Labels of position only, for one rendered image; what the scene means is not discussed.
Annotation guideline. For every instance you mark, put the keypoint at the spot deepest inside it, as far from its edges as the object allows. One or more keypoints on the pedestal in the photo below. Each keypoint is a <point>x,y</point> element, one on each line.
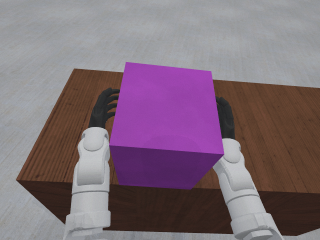
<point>277,127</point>

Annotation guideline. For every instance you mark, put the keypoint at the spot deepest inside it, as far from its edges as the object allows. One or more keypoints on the robot left forearm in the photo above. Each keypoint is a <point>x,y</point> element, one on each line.
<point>89,212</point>

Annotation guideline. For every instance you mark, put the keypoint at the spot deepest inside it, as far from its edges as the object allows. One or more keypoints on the carton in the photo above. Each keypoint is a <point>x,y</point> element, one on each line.
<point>166,131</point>

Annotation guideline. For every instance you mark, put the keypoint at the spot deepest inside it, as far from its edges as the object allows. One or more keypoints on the robot right forearm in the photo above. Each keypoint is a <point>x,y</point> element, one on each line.
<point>250,221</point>

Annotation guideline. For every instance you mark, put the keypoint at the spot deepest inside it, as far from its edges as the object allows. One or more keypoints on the left robot hand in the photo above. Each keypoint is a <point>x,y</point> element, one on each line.
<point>99,115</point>

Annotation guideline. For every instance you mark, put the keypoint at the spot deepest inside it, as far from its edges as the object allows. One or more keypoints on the right robot hand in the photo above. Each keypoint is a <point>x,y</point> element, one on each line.
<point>226,119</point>

